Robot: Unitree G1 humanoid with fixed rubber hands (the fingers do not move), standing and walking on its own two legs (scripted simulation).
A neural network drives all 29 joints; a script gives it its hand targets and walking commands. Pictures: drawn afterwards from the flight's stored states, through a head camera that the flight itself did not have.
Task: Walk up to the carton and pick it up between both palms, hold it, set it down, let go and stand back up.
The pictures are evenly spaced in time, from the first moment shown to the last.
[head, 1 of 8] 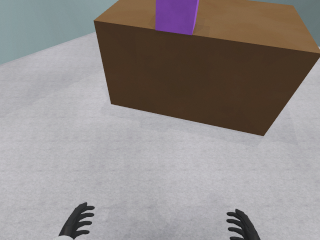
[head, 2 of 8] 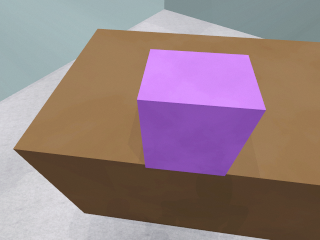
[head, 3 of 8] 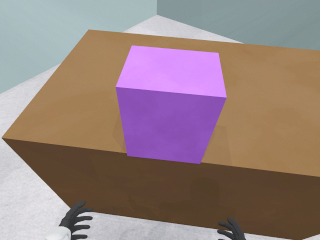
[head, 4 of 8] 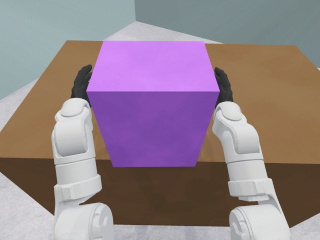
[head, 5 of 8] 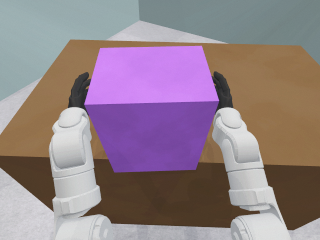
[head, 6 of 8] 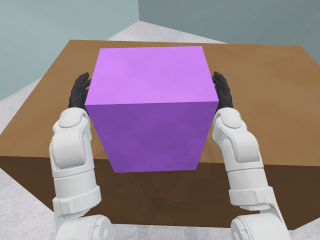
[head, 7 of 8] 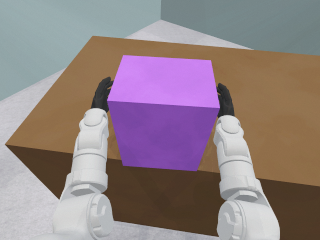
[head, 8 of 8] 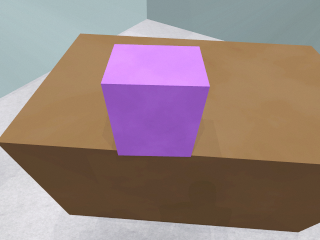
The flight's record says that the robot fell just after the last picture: no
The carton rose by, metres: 0.10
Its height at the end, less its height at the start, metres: +0.00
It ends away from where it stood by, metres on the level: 0.02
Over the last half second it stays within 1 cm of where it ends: yes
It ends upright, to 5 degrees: yes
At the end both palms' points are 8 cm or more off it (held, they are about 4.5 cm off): yes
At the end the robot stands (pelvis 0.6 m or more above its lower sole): yes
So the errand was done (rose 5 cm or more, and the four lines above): yes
